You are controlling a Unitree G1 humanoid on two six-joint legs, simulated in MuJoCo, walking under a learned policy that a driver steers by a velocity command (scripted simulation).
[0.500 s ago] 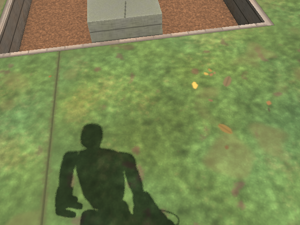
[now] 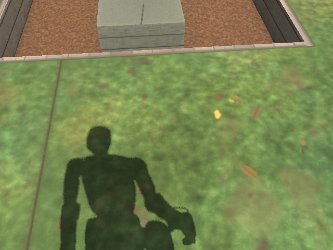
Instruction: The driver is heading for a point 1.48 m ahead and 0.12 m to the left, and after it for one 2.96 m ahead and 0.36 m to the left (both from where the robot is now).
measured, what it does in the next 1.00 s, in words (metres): walks ahead: right foot, then left foot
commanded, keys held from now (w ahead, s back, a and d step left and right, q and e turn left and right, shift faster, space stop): w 1.00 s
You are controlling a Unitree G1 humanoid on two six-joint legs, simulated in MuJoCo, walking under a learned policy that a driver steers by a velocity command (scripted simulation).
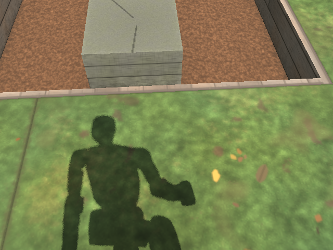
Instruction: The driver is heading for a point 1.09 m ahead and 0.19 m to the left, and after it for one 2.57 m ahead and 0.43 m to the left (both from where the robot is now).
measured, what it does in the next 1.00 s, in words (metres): walks ahead: right foot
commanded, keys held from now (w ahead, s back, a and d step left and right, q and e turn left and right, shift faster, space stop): w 0.76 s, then w+q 0.24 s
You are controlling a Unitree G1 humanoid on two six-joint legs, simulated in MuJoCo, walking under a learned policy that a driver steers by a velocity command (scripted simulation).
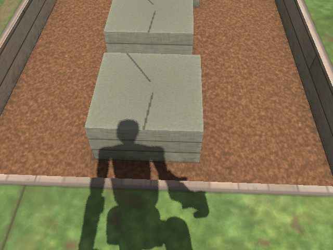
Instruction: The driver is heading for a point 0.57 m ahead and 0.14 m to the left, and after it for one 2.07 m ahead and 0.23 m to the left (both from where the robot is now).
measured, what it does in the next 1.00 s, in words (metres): walks ahead, turning left: left foot, then right foot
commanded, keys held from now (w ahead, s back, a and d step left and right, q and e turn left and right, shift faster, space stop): w+q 0.64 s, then no key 0.04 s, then e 0.32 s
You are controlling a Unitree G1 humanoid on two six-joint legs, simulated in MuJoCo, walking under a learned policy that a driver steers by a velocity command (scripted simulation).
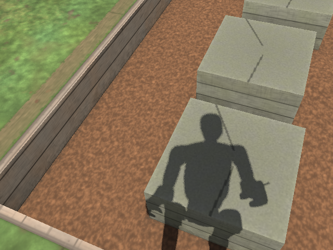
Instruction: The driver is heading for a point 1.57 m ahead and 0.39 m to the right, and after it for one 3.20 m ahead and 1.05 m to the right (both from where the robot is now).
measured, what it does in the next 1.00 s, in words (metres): steps on the spot, turning right: left foot, then right foot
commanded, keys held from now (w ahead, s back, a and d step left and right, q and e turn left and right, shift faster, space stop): e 0.66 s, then no key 0.34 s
